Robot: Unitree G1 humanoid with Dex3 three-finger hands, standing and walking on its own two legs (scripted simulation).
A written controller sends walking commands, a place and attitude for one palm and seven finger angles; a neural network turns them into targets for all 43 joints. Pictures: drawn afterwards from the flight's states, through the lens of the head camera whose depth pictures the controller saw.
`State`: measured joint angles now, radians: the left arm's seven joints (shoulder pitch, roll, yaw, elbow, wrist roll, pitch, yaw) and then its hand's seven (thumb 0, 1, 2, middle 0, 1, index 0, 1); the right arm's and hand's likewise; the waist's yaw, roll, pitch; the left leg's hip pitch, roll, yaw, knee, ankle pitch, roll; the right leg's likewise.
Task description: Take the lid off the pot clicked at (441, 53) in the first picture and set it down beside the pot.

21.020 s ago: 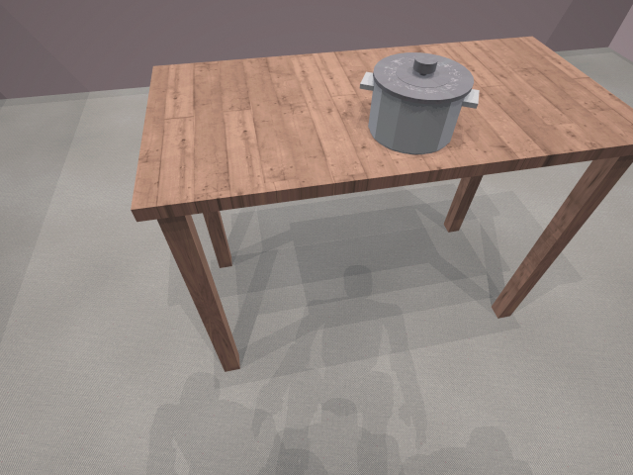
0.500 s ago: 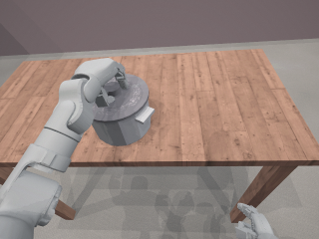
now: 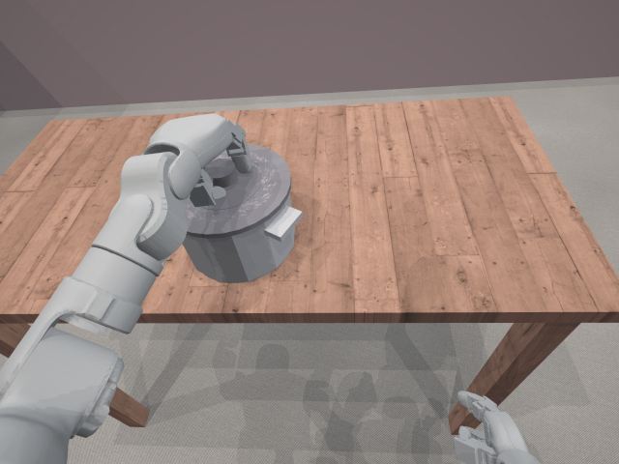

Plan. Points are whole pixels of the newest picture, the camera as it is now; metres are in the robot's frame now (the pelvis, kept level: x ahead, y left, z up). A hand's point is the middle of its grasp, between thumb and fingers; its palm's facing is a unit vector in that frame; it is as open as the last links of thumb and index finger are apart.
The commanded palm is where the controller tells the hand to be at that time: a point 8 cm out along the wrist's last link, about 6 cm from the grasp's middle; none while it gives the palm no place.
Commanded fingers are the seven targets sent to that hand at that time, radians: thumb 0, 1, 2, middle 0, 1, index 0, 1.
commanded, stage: close the fingers and squeeze the knob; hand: left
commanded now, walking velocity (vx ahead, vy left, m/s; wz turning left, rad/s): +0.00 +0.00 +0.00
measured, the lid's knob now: (221, 173) +0.45 +0.14 +0.15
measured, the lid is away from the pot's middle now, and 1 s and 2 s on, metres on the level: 0.00 0.01 0.01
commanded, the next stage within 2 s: lift the lid straight up in 0.22 s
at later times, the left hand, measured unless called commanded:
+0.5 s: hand (210, 181) +0.41 +0.14 +0.17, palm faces -0.21 -0.09 -0.97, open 7.2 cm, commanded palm +0.38 +0.15 +0.25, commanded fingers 0.00 0.67 1.03 -0.98 -0.96 -0.92 -0.93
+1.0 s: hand (197, 161) +0.41 +0.14 +0.21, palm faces -0.17 -0.09 -0.98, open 7.1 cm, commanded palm +0.38 +0.16 +0.29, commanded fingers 0.00 0.67 1.03 -0.98 -0.96 -0.92 -0.93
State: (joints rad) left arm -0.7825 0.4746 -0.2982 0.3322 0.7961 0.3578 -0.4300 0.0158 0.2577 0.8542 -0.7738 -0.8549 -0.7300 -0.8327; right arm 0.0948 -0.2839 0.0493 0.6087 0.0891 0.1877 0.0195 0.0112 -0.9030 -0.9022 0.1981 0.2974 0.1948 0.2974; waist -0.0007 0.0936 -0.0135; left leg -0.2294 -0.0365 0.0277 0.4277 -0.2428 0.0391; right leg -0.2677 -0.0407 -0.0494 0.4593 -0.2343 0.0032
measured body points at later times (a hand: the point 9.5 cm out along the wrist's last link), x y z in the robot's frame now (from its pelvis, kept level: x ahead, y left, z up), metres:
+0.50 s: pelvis +0.00 +0.00 +0.00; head +0.02 -0.04 +0.45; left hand +0.42 +0.14 +0.22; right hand +0.19 -0.22 -0.12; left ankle -0.01 +0.10 -0.74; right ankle +0.00 -0.12 -0.74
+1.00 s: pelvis -0.01 +0.00 +0.00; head +0.01 -0.05 +0.45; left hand +0.41 +0.15 +0.26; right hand +0.20 -0.22 -0.11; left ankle -0.01 +0.10 -0.74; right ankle +0.00 -0.12 -0.74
